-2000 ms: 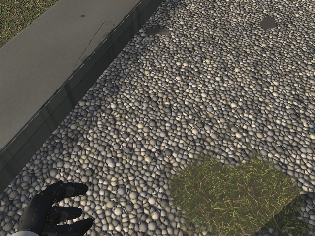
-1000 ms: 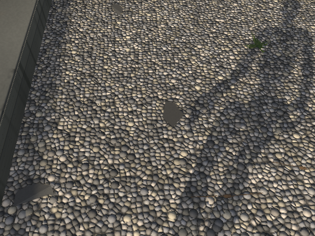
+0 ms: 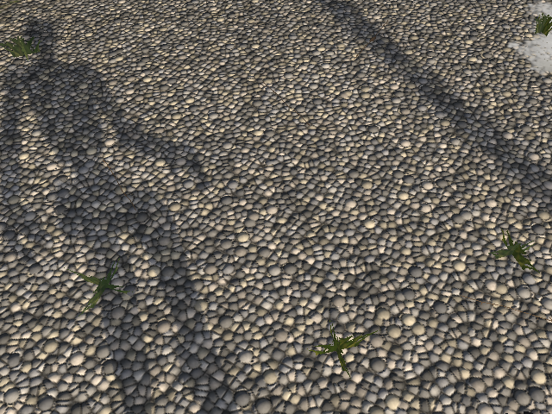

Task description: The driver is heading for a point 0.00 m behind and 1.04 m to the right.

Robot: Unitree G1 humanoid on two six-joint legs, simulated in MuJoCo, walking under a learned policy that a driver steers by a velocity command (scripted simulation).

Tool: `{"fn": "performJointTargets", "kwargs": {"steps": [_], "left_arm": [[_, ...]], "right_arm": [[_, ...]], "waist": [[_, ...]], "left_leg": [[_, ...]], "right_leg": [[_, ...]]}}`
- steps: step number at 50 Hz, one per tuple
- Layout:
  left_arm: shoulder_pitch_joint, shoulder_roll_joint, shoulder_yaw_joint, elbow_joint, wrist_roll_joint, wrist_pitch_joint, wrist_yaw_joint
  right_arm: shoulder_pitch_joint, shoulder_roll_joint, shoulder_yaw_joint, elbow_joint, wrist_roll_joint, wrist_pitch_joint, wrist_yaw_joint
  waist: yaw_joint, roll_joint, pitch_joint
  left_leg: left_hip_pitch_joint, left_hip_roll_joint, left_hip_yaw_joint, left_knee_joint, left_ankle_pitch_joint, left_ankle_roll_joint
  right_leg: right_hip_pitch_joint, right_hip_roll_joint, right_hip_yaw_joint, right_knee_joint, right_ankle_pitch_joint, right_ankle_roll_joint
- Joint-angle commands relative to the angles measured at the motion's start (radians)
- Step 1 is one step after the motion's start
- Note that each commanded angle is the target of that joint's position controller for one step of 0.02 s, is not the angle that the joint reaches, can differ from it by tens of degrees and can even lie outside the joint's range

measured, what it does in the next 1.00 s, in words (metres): walks ahead, turning right: left foot, then right foot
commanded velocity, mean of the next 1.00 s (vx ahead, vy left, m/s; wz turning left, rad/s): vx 0.99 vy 0.00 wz -1.00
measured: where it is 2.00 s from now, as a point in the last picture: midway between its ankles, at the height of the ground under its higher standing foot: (512, 212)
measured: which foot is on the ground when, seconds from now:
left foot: up 0.00-0.18, down 0.20-0.66, up 0.68-1.00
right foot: down 0.00-0.22, up 0.24-0.64, down 0.66-1.00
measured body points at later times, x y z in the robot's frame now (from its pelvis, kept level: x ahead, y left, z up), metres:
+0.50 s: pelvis +0.45 -0.01 -0.01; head +0.47 -0.03 +0.44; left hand +0.80 +0.09 -0.05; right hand +0.27 -0.24 -0.13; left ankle +0.38 +0.16 -0.73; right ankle +0.53 -0.15 -0.66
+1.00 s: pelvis +0.84 -0.30 -0.01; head +0.86 -0.33 +0.44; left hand +1.06 -0.09 -0.12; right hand +0.83 -0.64 -0.06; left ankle +1.11 -0.36 -0.69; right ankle +0.70 -0.19 -0.73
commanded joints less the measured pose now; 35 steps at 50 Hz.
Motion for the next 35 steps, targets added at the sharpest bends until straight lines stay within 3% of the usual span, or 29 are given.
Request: {"fn": "performJointTargets", "kwargs": {"steps": [1, 5, 7, 8, 9, 10, 11, 12, 13, 14, 15, 16, 17, 19, 22, 23, 24, 26, 28, 29, 30, 31, 32, 33, 34, 35], "left_arm": [[-0.088, 0.165, 0.044, -0.093, 0.001, -0.047, -0.005], [-0.029, 0.187, 0.055, -0.056, -0.018, -0.056, -0.005], [-0.044, 0.204, 0.059, -0.050, -0.019, -0.050, 0.006], [-0.049, 0.228, 0.063, -0.047, -0.016, -0.049, 0.007], [-0.074, 0.264, 0.069, -0.046, -0.008, -0.048, 0.002], [-0.127, 0.247, 0.063, -0.055, 0.002, -0.057, -0.005], [-0.115, 0.079, 0.022, -0.090, -0.008, -0.069, -0.004], [-0.024, 0.047, -0.005, -0.140, -0.040, -0.065, 0.000], [-0.095, 0.117, -0.002, -0.102, -0.004, -0.047, 0.008], [-0.154, 0.139, 0.004, -0.095, 0.015, -0.035, -0.004], [-0.198, 0.132, 0.005, -0.095, 0.025, -0.024, -0.019], [-0.240, 0.105, 0.000, -0.117, 0.034, -0.012, -0.036], [-0.251, 0.072, -0.010, -0.133, 0.032, 0.003, -0.050], [-0.311, 0.024, -0.028, -0.176, 0.029, 0.023, -0.064], [-0.407, 0.023, -0.040, -0.242, 0.024, 0.029, -0.078], [-0.425, 0.032, -0.038, -0.236, 0.016, 0.033, -0.079], [-0.463, 0.023, -0.047, -0.271, 0.015, 0.033, -0.088], [-0.551, 0.022, -0.054, -0.283, 0.026, 0.029, -0.101], [-0.529, 0.037, -0.048, -0.261, 0.020, 0.023, -0.098], [-0.473, 0.056, -0.039, -0.240, 0.017, 0.021, -0.089], [-0.352, 0.088, -0.024, -0.208, 0.013, 0.018, -0.077], [-0.156, 0.126, -0.001, -0.152, 0.010, 0.017, -0.062], [0.061, 0.173, 0.033, -0.077, 0.009, 0.015, -0.039], [0.008, 0.228, 0.073, -0.067, -0.030, 0.031, -0.010], [-0.110, 0.344, 0.083, -0.131, 0.018, 0.048, -0.014], [-0.035, 0.314, 0.083, -0.148, 0.023, 0.054, 0.000]], "right_arm": [[-0.123, -0.090, -0.021, -0.092, 0.012, 0.000, 0.005], [-0.199, -0.102, -0.020, -0.118, 0.031, -0.011, 0.010], [-0.154, -0.123, -0.028, -0.108, 0.034, -0.014, 0.002], [-0.065, -0.158, -0.043, -0.082, 0.035, -0.016, -0.009], [0.102, -0.205, -0.066, -0.044, 0.039, -0.021, -0.026], [0.326, -0.249, -0.089, 0.004, 0.035, -0.022, -0.049], [0.485, -0.322, -0.110, 0.030, -0.008, -0.031, -0.067], [0.353, -0.353, -0.118, 0.011, -0.015, -0.031, -0.051], [0.205, -0.233, -0.103, -0.020, -0.005, -0.025, -0.044], [0.161, -0.159, -0.084, -0.015, 0.002, -0.022, -0.041], [0.165, -0.128, -0.076, 0.009, -0.002, -0.022, -0.038], [0.197, -0.118, -0.069, 0.048, 0.000, -0.028, -0.039], [0.220, -0.102, -0.064, 0.082, 0.006, -0.038, -0.033], [0.253, -0.075, -0.056, 0.131, 0.031, -0.059, -0.014], [0.212, -0.085, -0.055, 0.149, 0.033, -0.084, -0.006], [0.198, -0.077, -0.054, 0.159, 0.032, -0.083, -0.009], [0.217, -0.113, -0.057, 0.161, 0.029, -0.091, -0.010], [0.267, -0.125, -0.060, 0.193, 0.032, -0.089, -0.016], [0.303, -0.179, -0.070, 0.194, 0.032, -0.078, -0.029], [0.313, -0.217, -0.078, 0.190, 0.035, -0.066, -0.035], [0.295, -0.256, -0.088, 0.183, 0.034, -0.049, -0.040], [0.246, -0.282, -0.095, 0.163, 0.032, -0.032, -0.043], [0.196, -0.273, -0.095, 0.137, 0.028, -0.020, -0.038], [0.173, -0.206, -0.089, 0.125, 0.024, -0.014, -0.023], [0.253, -0.135, -0.064, -0.002, 0.029, -0.031, -0.014], [0.159, -0.171, -0.057, -0.037, 0.031, -0.059, -0.015]], "waist": [[-0.025, -0.007, 0.078], [0.022, -0.050, 0.032], [-0.004, -0.052, -0.001], [-0.043, -0.051, -0.064], [-0.138, -0.039, -0.161], [-0.263, -0.035, -0.257], [-0.273, 0.189, -0.377], [-0.134, 0.460, -0.463], [-0.124, 0.263, -0.286], [-0.118, 0.115, -0.176], [-0.112, 0.023, -0.108], [-0.102, 0.019, -0.057], [-0.083, 0.044, -0.023], [-0.063, 0.043, 0.018], [-0.020, 0.057, 0.056], [-0.020, 0.046, 0.056], [-0.010, 0.066, 0.092], [-0.033, 0.004, 0.143], [-0.013, 0.024, 0.089], [0.022, 0.059, 0.037], [0.093, 0.084, -0.037], [0.185, 0.107, -0.125], [0.265, 0.075, -0.215], [0.200, -0.125, -0.173], [0.033, -0.270, -0.277], [0.094, -0.079, -0.344]], "left_leg": [[0.046, -0.044, 0.048, -0.209, 0.205, -0.013], [0.180, -0.106, 0.040, -0.423, 0.412, 0.028], [0.308, -0.141, 0.034, -0.510, 0.366, 0.050], [0.432, -0.176, 0.039, -0.508, 0.290, 0.059], [0.621, -0.185, 0.050, -0.494, 0.194, 0.070], [0.878, -0.124, 0.019, -0.471, 0.096, 0.084], [1.123, 0.136, -0.288, -0.547, -0.324, 0.124], [1.125, 0.329, -0.844, -0.794, -0.482, 0.190], [0.954, 0.276, -0.772, -0.811, -0.573, 0.202], [0.819, 0.236, -0.580, -0.792, -0.450, 0.206], [0.724, 0.199, -0.439, -0.797, -0.273, 0.198], [0.659, 0.170, -0.322, -0.811, -0.155, 0.189], [0.611, 0.164, -0.242, -0.826, -0.079, 0.179], [0.590, 0.157, -0.102, -0.862, 0.087, 0.154], [0.531, 0.123, 0.119, -0.909, 0.341, 0.131], [0.534, 0.046, 0.217, -0.923, 0.384, 0.111], [0.514, 0.084, 0.244, -0.934, 0.473, 0.115], [0.546, 0.056, 0.332, -0.961, 0.638, 0.100], [0.643, 0.062, 0.364, -0.878, 1.092, 0.096], [0.697, 0.078, 0.364, -0.779, 1.298, 0.090], [0.712, 0.099, 0.357, -0.610, 1.422, 0.093], [0.665, 0.122, 0.335, -0.380, 1.473, 0.109], [0.506, 0.113, 0.312, -0.062, 1.284, 0.110], [0.238, -0.086, 0.301, 0.329, 0.258, 0.078], [-0.134, -0.184, 0.175, 0.636, -0.171, 0.026], [-0.209, -0.153, 0.001, 0.615, -0.110, 0.037]], "right_leg": [[-0.184, -0.212, 0.314, -0.270, 0.151, -0.143], [-0.076, -0.245, 0.333, -0.231, 0.435, -0.085], [-0.017, -0.246, 0.335, -0.153, 0.591, -0.041], [0.012, -0.237, 0.332, -0.038, 0.764, -0.014], [-0.010, -0.219, 0.312, 0.174, 0.850, 0.012], [-0.143, -0.172, 0.279, 0.446, 0.777, 0.032], [-0.384, -0.070, 0.186, 0.832, 0.139, 0.044], [-0.569, -0.046, 0.090, 0.999, -0.200, 0.057], [-0.624, -0.147, 0.061, 1.031, -0.077, 0.048], [-0.615, -0.197, 0.029, 0.990, -0.006, 0.055], [-0.598, -0.230, 0.010, 0.957, 0.011, 0.061], [-0.600, -0.254, 0.008, 0.941, 0.006, 0.064], [-0.603, -0.274, 0.004, 0.929, 0.002, 0.069], [-0.661, -0.303, -0.008, 0.918, 0.026, 0.068], [-0.662, -0.313, -0.045, 0.802, 0.165, 0.073], [-0.640, -0.277, -0.088, 0.763, 0.213, 0.067], [-0.621, -0.300, -0.114, 0.645, 0.239, 0.058], [-0.555, -0.263, -0.220, 0.475, 0.272, 0.028], [-0.428, -0.180, -0.294, 0.396, 0.255, -0.007], [-0.360, -0.143, -0.308, 0.382, 0.213, -0.019], [-0.234, -0.113, -0.300, 0.380, 0.160, -0.033], [-0.036, -0.090, -0.270, 0.379, 0.104, -0.056], [0.250, -0.085, -0.191, 0.286, 0.074, -0.089], [0.393, -0.161, -0.011, 0.198, -0.002, -0.110], [0.600, -0.408, 0.542, 0.074, 0.046, -0.295], [0.592, -0.447, 0.711, -0.085, -0.103, -0.317]]}}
